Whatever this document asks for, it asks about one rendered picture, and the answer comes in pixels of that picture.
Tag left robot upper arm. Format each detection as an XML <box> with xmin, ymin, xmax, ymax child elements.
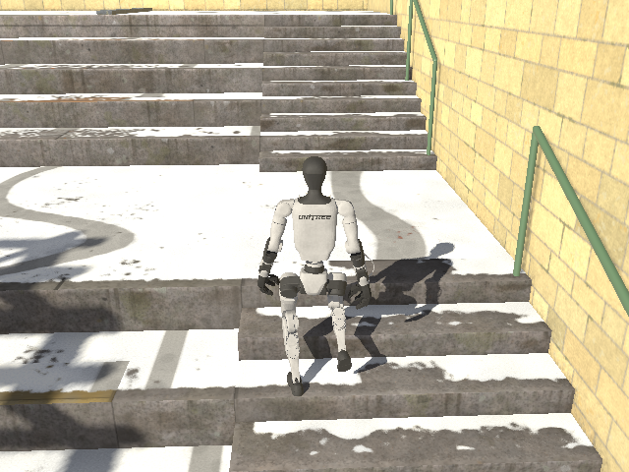
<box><xmin>267</xmin><ymin>199</ymin><xmax>294</xmax><ymax>253</ymax></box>

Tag right robot upper arm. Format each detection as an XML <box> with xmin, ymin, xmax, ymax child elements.
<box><xmin>335</xmin><ymin>199</ymin><xmax>361</xmax><ymax>254</ymax></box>

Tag right robot forearm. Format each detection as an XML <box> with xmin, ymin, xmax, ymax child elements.
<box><xmin>350</xmin><ymin>239</ymin><xmax>370</xmax><ymax>286</ymax></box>

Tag robot head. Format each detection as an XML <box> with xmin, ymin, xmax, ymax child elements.
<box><xmin>298</xmin><ymin>156</ymin><xmax>331</xmax><ymax>205</ymax></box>

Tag robot left hand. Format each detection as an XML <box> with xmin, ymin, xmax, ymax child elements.
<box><xmin>257</xmin><ymin>274</ymin><xmax>280</xmax><ymax>296</ymax></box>

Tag robot left shin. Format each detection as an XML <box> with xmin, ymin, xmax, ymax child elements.
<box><xmin>282</xmin><ymin>317</ymin><xmax>300</xmax><ymax>384</ymax></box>

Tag robot right hand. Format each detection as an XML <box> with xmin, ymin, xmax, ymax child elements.
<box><xmin>348</xmin><ymin>282</ymin><xmax>372</xmax><ymax>310</ymax></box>

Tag left robot forearm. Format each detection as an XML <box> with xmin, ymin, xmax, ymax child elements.
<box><xmin>258</xmin><ymin>237</ymin><xmax>277</xmax><ymax>277</ymax></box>

